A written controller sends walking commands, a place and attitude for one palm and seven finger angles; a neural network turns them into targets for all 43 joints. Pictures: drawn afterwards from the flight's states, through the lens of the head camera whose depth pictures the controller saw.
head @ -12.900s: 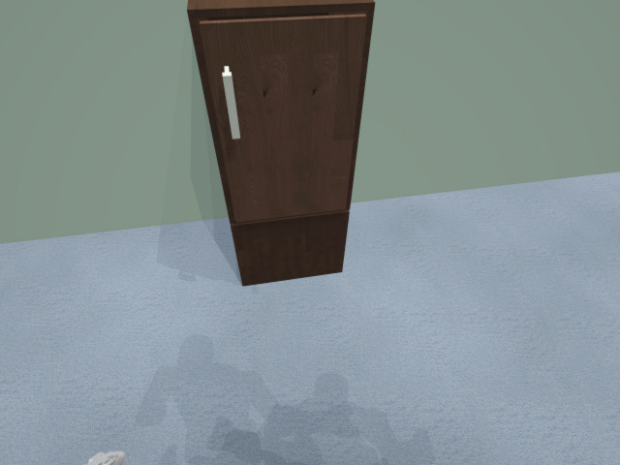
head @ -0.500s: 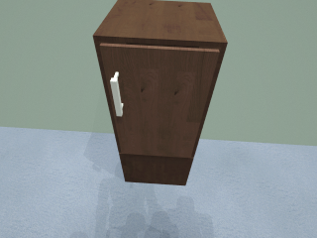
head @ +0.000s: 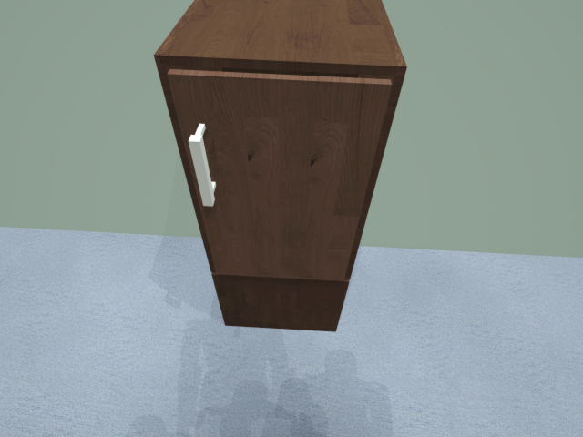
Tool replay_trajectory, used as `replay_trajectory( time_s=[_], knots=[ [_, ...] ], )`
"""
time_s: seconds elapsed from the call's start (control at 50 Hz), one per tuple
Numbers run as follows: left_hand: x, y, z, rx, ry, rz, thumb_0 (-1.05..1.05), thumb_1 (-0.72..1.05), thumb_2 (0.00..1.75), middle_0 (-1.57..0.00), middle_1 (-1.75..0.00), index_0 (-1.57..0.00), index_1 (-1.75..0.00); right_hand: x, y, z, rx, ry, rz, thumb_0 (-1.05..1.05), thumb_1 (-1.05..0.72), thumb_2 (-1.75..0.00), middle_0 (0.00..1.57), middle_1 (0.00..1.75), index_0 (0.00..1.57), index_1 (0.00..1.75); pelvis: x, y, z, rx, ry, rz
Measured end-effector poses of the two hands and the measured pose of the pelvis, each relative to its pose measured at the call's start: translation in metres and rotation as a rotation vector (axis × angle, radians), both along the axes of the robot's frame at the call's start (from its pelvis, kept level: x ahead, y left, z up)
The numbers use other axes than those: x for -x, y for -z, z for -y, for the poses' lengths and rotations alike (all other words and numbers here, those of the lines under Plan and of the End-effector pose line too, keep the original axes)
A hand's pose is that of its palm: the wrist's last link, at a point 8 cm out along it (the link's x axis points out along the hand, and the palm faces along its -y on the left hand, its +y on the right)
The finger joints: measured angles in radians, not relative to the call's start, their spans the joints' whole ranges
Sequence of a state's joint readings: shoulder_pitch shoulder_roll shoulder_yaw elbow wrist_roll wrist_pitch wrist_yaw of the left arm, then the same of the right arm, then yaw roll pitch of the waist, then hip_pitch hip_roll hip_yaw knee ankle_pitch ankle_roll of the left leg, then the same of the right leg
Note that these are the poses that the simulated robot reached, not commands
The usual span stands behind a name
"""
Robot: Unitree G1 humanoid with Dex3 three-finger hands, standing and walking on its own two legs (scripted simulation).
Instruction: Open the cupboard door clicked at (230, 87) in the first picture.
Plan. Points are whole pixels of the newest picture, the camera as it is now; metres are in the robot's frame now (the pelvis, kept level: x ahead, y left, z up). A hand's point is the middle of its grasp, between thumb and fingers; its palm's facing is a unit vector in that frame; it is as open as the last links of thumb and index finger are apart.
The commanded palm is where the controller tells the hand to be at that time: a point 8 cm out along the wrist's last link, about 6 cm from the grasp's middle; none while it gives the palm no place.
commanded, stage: look again from close up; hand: left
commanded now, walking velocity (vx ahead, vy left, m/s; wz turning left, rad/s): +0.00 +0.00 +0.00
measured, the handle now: (205, 166) +0.57 +0.20 +0.03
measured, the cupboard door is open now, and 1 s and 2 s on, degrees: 0 0 0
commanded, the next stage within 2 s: raise the hand with hooked fingers in 0.44 s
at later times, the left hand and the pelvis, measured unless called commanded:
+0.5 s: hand out of the picture +0.01 +0.15 -0.17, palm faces +0.04 -0.99 -0.17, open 7.3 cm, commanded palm none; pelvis +0.02 +0.00 +0.00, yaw +0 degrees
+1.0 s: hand (184, 403) +0.18 +0.16 -0.07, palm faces +0.07 -1.00 +0.00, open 8.7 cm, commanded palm +0.16 +0.23 -0.04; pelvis +0.03 -0.04 -0.07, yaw +2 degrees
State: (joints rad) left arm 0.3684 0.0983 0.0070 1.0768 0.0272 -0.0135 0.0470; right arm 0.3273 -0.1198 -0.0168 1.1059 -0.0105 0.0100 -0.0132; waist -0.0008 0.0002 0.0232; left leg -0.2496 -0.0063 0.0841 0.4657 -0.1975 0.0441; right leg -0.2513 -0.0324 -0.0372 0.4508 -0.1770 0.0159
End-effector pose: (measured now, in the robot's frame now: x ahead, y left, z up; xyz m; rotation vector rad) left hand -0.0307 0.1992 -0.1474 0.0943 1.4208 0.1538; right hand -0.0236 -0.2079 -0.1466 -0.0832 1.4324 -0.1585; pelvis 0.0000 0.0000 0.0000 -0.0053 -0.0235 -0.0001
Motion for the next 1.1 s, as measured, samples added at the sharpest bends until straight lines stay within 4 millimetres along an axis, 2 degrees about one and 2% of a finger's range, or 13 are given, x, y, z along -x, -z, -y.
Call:
replay_trajectory(
  time_s=[0.18,0.56,0.6,0.64,0.68,0.76,0.8,0.84,0.9,0.96,1.0,1.06,1.1],
  knots=[
    [-0.012,0.000,0.001,-0.002,0.006,0.007,0.00,0.91,0.90,-0.20,-0.30,-0.20,-0.30,-0.004,-0.001,0.001,-0.002,0.001,-0.009,0.01,-0.91,-0.90,0.19,0.30,0.20,0.30,-0.005,0.000,0.003,0.001,0.002,-0.007],
    [-0.033,-0.002,-0.003,-0.015,0.020,0.024,0.00,0.91,0.90,-0.20,-0.30,-0.20,-0.30,-0.030,-0.002,0.006,0.009,-0.017,0.017,0.01,-0.91,-0.90,0.20,0.30,0.20,0.30,-0.018,-0.002,0.002,0.003,0.004,-0.004],
    [-0.052,-0.017,-0.018,-0.060,-0.053,0.115,0.03,0.95,0.90,-0.20,-0.30,-0.20,-0.30,-0.040,-0.007,0.013,0.046,-0.030,0.106,0.02,-0.92,-0.90,0.20,0.30,0.21,0.30,-0.019,0.000,0.003,-0.002,0.000,0.002],
    [-0.091,-0.048,-0.036,-0.149,-0.082,0.378,0.05,0.96,0.90,-0.21,-0.31,-0.21,-0.31,-0.060,-0.013,0.024,0.086,-0.038,0.255,0.03,-0.93,-0.90,0.20,0.30,0.21,0.30,-0.022,0.003,0.004,-0.009,-0.013,-0.007],
    [-0.133,-0.082,-0.043,-0.189,-0.099,0.613,0.05,0.94,0.89,-0.21,-0.32,-0.20,-0.32,-0.086,-0.018,0.034,0.110,-0.044,0.396,0.03,-0.93,-0.90,0.20,0.30,0.21,0.30,-0.023,0.006,0.004,-0.010,-0.032,-0.014],
    [-0.215,-0.146,-0.025,-0.141,-0.018,1.081,0.04,0.87,0.87,-0.20,-0.36,-0.20,-0.36,-0.149,-0.034,0.051,0.149,-0.096,0.666,0.02,-0.92,-0.90,0.20,0.30,0.20,0.30,-0.021,0.017,0.005,-0.005,-0.052,-0.051],
    [-0.242,-0.159,-0.010,-0.054,0.026,1.271,0.03,0.82,0.85,-0.20,-0.38,-0.20,-0.38,-0.178,-0.044,0.058,0.164,-0.128,0.772,0.02,-0.91,-0.90,0.20,0.30,0.20,0.30,-0.020,0.026,0.009,-0.010,-0.045,-0.094],
    [-0.253,-0.156,0.003,0.047,0.071,1.391,0.02,0.77,0.83,-0.21,-0.40,-0.20,-0.41,-0.205,-0.055,0.063,0.173,-0.160,0.850,0.02,-0.91,-0.90,0.20,0.30,0.20,0.30,-0.020,0.036,0.015,-0.014,-0.031,-0.126],
    [-0.244,-0.128,0.009,0.130,0.150,1.410,0.01,0.70,0.81,-0.21,-0.45,-0.21,-0.45,-0.239,-0.068,0.069,0.189,-0.216,0.928,0.02,-0.91,-0.90,0.20,0.30,0.20,0.30,-0.022,0.051,0.025,-0.017,-0.025,-0.162],
    [-0.213,-0.095,-0.003,0.118,0.138,1.286,0.01,0.62,0.78,-0.23,-0.49,-0.22,-0.49,-0.268,-0.073,0.071,0.199,-0.264,0.961,0.01,-0.90,-0.90,0.20,0.30,0.20,0.30,-0.026,0.064,0.034,-0.013,-0.028,-0.188],
    [-0.188,-0.085,-0.017,0.064,0.082,1.218,0.01,0.57,0.76,-0.23,-0.52,-0.23,-0.52,-0.284,-0.070,0.069,0.192,-0.290,0.969,0.01,-0.90,-0.90,0.20,0.30,0.20,0.30,-0.028,0.070,0.037,-0.001,-0.038,-0.200],
    [-0.163,-0.099,-0.038,-0.063,0.027,1.244,0.01,0.50,0.73,-0.24,-0.56,-0.23,-0.57,-0.298,-0.056,0.059,0.168,-0.332,0.959,0.01,-0.90,-0.90,0.19,0.30,0.20,0.30,-0.031,0.077,0.041,0.023,-0.060,-0.221],
    [-0.161,-0.117,-0.046,-0.129,0.035,1.338,0.01,0.45,0.71,-0.24,-0.59,-0.23,-0.59,-0.302,-0.041,0.050,0.139,-0.354,0.941,0.01,-0.90,-0.90,0.19,0.30,0.20,0.30,-0.030,0.082,0.042,0.040,-0.074,-0.234]
  ],
)
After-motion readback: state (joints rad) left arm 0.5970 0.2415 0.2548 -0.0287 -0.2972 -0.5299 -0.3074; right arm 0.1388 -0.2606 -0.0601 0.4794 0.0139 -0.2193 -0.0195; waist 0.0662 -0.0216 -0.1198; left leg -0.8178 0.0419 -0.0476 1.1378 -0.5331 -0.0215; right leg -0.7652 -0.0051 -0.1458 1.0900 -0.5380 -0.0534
